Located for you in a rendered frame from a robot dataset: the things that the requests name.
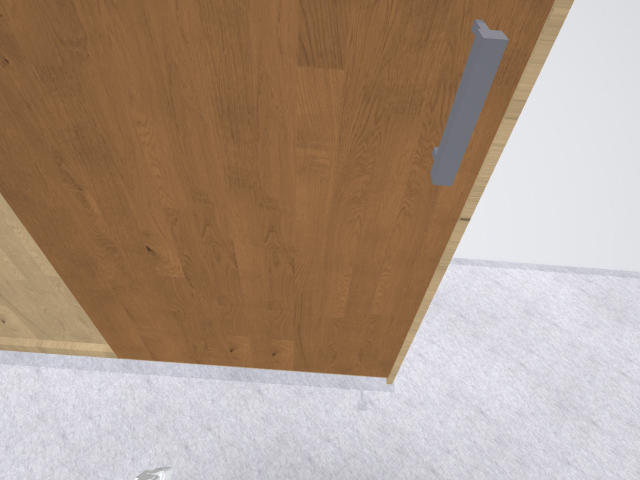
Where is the wardrobe door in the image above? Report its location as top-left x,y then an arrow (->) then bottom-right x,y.
0,0 -> 555,377
0,193 -> 108,345

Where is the handle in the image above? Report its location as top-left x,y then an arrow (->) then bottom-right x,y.
430,19 -> 509,186

